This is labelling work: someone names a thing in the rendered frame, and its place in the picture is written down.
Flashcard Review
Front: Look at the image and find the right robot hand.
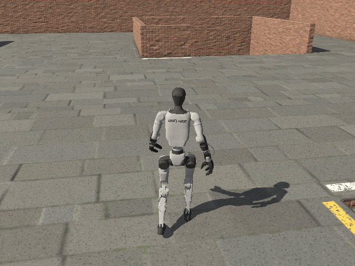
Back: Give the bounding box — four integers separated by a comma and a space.
201, 160, 214, 176

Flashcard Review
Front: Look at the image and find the robot right forearm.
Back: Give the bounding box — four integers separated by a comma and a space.
200, 135, 212, 162

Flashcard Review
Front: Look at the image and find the robot right shin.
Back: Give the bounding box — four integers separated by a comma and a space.
185, 179, 193, 214

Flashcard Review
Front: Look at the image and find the robot left upper arm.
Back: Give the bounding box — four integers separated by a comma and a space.
151, 111, 167, 140

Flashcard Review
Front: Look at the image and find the left robot foot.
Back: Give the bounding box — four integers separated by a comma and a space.
157, 223, 166, 235

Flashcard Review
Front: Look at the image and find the left robot hand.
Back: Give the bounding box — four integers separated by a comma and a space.
149, 143, 162, 152

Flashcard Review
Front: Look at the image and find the robot left forearm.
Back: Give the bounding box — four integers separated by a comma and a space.
149, 132, 157, 147

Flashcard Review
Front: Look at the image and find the robot right upper arm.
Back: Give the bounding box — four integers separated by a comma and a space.
190, 112, 205, 144

